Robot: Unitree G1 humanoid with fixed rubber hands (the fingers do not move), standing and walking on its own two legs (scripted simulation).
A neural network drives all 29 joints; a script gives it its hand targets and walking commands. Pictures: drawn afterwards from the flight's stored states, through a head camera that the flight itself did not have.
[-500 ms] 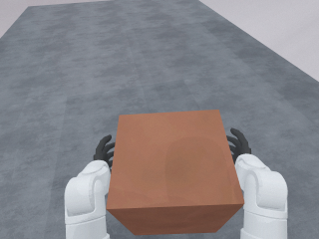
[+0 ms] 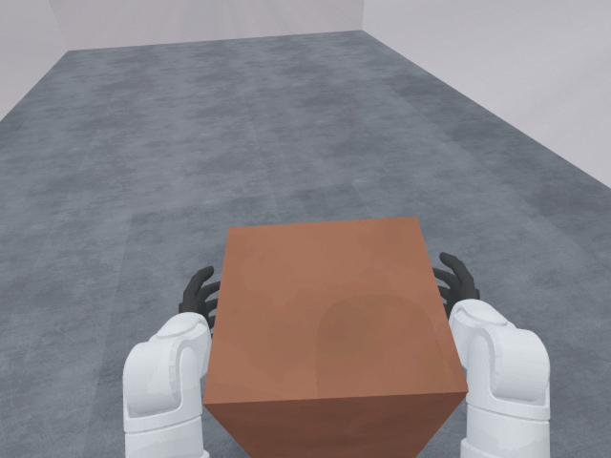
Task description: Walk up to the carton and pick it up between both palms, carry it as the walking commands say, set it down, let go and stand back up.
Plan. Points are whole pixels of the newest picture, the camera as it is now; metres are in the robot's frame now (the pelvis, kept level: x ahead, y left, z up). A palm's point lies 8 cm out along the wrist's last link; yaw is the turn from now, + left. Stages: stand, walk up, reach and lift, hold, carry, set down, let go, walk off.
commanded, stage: carry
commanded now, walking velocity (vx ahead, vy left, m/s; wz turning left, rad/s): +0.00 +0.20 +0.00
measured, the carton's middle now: (329, 351) +0.25 -0.01 +0.04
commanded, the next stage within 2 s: none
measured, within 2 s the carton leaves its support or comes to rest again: neither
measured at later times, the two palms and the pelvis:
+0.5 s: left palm (191, 330) +0.25 +0.16 +0.09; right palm (450, 315) +0.26 -0.15 +0.11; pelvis +0.00 +0.01 +0.00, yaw +0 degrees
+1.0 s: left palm (194, 328) +0.26 +0.16 +0.08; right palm (443, 315) +0.27 -0.15 +0.09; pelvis +0.01 +0.01 +0.00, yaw +0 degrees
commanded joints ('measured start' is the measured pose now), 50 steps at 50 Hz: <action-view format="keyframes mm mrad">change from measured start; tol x16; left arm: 1 -488 -719 -658 -143 -221 -23 -98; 50 -451 -813 -710 -230 -270 -40 -129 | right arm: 1 -395 756 660 -63 271 -7 145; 50 -377 846 722 -176 297 -28 156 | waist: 1 12 -5 -121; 22 11 -141 -107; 28 14 133 -101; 37 13 -238 -103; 44 11 197 -123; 50 22 -110 -209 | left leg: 1 70 109 -63 -136 -25 -6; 18 59 120 -67 -81 154 35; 21 4 72 -26 -12 -21 7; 29 94 228 -197 -234 85 106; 37 -89 48 6 74 -187 -13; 44 159 254 -209 -215 341 131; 50 -20 70 -14 77 170 8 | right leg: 1 -45 -165 97 -168 -1 -48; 19 2 -162 52 -63 168 -56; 24 -82 -238 188 -202 -67 -88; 31 -64 -43 -94 6 -65 -23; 37 33 -341 304 -263 82 -155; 45 -111 -22 -127 121 -155 -9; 50 148 -242 144 -130 378 -78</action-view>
